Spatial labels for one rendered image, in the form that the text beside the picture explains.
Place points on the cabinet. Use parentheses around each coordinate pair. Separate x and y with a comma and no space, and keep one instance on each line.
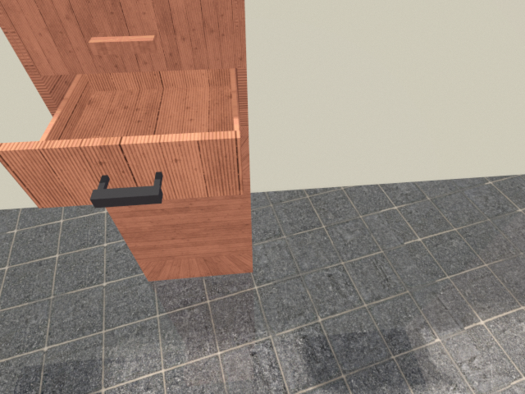
(179,238)

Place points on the handle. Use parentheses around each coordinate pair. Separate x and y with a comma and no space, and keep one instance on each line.
(103,197)
(123,45)

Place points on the drawer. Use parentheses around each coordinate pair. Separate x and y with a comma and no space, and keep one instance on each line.
(129,126)

